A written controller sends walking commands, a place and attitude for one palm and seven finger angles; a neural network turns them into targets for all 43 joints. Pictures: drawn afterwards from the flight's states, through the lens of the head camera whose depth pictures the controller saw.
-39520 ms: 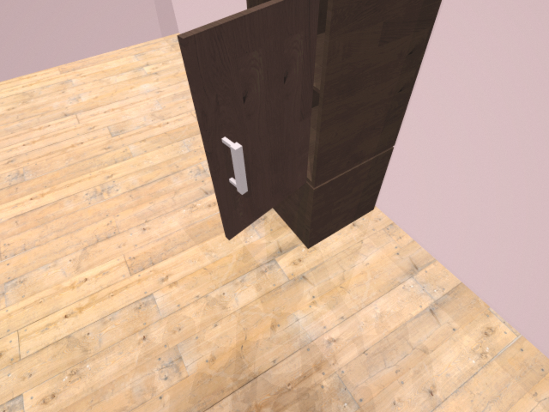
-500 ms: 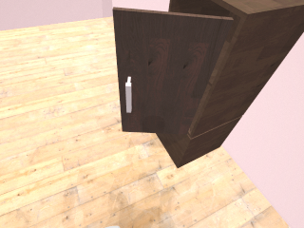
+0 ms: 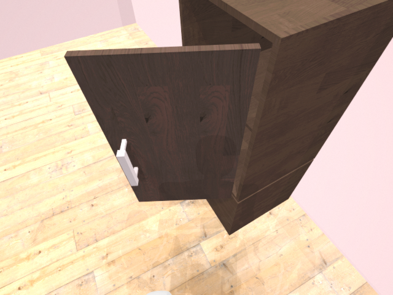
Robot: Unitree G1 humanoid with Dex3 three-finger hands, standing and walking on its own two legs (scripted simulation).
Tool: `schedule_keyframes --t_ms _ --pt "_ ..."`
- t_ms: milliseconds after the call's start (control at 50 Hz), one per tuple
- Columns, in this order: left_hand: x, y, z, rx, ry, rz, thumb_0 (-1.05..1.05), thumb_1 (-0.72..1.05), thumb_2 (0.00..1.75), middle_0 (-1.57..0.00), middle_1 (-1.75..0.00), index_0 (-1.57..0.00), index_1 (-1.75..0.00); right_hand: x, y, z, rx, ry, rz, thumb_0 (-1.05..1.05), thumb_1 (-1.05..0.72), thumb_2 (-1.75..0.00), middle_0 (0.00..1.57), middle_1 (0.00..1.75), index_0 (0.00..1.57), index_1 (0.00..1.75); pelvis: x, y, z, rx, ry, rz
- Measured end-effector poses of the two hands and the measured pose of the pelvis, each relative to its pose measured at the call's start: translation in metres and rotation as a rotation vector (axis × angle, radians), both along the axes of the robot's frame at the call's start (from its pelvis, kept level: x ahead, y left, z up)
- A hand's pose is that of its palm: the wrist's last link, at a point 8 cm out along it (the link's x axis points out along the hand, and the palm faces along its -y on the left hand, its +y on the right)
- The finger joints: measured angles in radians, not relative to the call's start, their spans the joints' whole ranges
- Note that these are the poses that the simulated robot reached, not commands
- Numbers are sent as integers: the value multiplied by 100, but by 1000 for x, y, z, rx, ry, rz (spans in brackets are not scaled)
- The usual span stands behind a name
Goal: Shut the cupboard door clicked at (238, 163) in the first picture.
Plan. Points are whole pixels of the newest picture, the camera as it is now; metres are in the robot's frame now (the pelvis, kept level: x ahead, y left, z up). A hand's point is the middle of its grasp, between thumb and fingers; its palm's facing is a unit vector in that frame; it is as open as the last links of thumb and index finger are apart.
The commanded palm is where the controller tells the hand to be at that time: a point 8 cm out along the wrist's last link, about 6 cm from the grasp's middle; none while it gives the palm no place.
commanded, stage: come to a stop and stand still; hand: left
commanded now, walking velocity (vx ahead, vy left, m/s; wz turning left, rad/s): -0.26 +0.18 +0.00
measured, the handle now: (129, 163) +0.43 +0.21 -0.05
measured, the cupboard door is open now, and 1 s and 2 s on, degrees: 62 62 62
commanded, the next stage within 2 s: look again from close up in 1.18 s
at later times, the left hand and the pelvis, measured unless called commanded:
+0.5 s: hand out of the picture +0.01 +0.27 -0.18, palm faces +0.08 -0.98 -0.20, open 7.4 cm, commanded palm none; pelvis -0.01 +0.07 +0.00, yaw +0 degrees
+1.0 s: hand out of the picture -0.05 +0.21 -0.18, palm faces +0.00 -0.99 -0.15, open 7.3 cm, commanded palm none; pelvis -0.05 +0.05 +0.01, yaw -1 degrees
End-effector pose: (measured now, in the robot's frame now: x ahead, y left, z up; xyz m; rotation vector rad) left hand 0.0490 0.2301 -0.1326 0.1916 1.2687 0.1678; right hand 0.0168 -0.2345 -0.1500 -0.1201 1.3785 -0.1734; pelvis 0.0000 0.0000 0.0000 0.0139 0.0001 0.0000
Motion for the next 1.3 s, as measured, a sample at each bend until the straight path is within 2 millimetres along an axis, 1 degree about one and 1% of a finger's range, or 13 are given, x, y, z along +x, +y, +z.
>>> schedule_keyframes --t_ms 80,180,240,300,340,420,560,660,740,880,1000,1140,1300 --pt "3 2 0 -6 4 28 0 93 90 -21 -30 -21 -30 40 -1 7 -17 -49 46 1 -91 -90 19 30 20 30 5 2 3 1 4 7" --pt "-4 18 -3 -8 11 57 0 91 90 -21 -30 -21 -30 78 8 16 -38 -124 94 1 -91 -90 19 30 20 30 3 15 3 -5 3 19" --pt "-11 34 -10 -14 18 64 0 91 90 -21 -30 -21 -30 91 20 23 -55 -168 114 0 -91 -90 19 30 20 30 0 27 0 -10 3 23" --pt "-18 54 -24 -29 25 73 0 90 90 -21 -30 -21 -30 93 34 24 -79 -207 130 0 -91 -90 19 30 20 30 -2 43 -8 -32 -1 26" --pt "-23 65 -28 -34 38 85 0 90 90 -21 -30 -21 -30 86 45 27 -90 -199 142 0 -91 -90 19 30 20 30 -4 50 -8 -27 -10 27" --pt "-33 79 -23 -39 64 87 0 91 90 -20 -30 -20 -30 66 64 33 -94 -163 151 0 -91 -90 19 30 20 30 -9 61 0 -36 -13 18" --pt "-53 87 -14 -32 108 58 0 91 90 -20 -29 -20 -30 31 81 27 -58 -118 100 0 -91 -90 20 30 20 30 -19 72 5 -32 0 -2" --pt "-63 81 -13 -10 109 29 0 90 90 -20 -30 -20 -30 0 78 12 -24 -85 40 0 -91 -90 20 30 20 30 -27 70 -1 2 5 -17" --pt "-70 70 -6 -17 117 4 0 91 90 -20 -29 -20 -30 -27 75 8 -7 -47 7 0 -92 -90 20 30 20 30 -33 69 3 -8 -7 -13" --pt "-81 49 -10 -51 96 -2 0 90 90 -20 -30 -20 -30 -75 69 11 -4 30 -17 0 -92 -90 20 30 20 30 -41 60 5 -6 -38 -14" --pt "-100 34 -15 -85 131 4 0 91 90 -20 -30 -20 -30 -105 66 15 -13 95 -35 1 -91 -90 19 30 20 30 -47 53 6 -10 -40 -12" --pt "-126 21 -16 -110 198 26 0 91 90 -20 -30 -20 -30 -120 69 16 -6 139 -41 1 -91 -90 19 30 20 30 -50 51 6 -13 -31 -10" --pt "-139 16 -15 -114 239 36 0 90 90 -20 -30 -20 -30 -105 76 12 19 116 -24 1 -91 -90 19 30 20 30 -47 49 5 -12 -23 -1"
